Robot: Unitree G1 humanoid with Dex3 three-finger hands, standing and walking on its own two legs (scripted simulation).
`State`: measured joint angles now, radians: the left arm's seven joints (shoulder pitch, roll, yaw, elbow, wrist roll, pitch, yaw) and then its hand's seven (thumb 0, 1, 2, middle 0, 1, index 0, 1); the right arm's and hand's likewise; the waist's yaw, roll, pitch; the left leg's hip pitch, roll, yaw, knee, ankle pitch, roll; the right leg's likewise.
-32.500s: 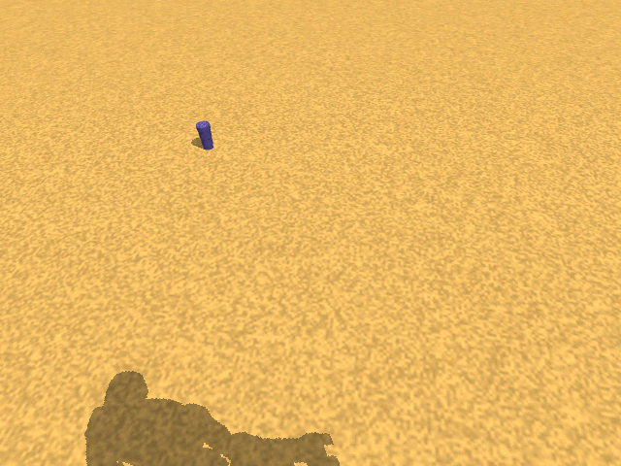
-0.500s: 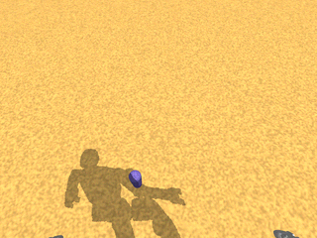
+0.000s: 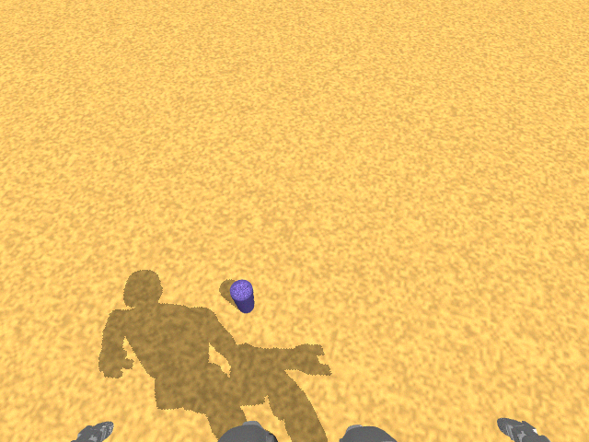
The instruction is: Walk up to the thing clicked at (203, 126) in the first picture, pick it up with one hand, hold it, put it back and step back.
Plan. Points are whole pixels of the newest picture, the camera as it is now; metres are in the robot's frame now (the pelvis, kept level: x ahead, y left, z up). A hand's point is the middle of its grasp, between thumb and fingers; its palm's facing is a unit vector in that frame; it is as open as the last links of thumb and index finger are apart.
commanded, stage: step back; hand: left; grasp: from the side
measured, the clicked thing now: (244, 298) +0.57 +0.17 -0.68
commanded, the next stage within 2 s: none
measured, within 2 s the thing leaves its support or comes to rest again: neither
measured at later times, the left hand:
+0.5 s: hand out of the picture -0.02 +0.28 -0.14, palm faces +0.06 -0.94 -0.35, open 7.4 cm
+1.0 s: hand out of the picture -0.21 +0.23 -0.12, palm faces +0.01 -0.91 -0.42, open 7.4 cm
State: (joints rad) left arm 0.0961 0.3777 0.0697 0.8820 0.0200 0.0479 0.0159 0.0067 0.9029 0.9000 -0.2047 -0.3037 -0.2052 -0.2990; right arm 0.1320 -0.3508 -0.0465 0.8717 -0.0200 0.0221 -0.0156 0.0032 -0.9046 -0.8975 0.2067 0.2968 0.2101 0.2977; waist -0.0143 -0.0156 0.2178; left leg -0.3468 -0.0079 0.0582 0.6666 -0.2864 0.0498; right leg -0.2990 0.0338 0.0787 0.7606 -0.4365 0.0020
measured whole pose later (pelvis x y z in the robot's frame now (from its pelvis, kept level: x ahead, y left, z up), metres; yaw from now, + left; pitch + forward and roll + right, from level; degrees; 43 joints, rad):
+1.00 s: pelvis -0.29 -0.04 +0.01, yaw +0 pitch -1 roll +2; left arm 0.20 0.35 0.08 0.82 0.05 0.06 0.00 0.01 0.90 0.90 -0.21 -0.30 -0.21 -0.30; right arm 0.19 -0.41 -0.05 0.85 0.00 0.04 -0.03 0.00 -0.91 -0.90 0.20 0.30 0.21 0.30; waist 0.02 0.02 0.13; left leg -0.47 -0.11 -0.12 1.13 -0.47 -0.01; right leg -0.32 -0.02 0.04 0.63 -0.29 -0.01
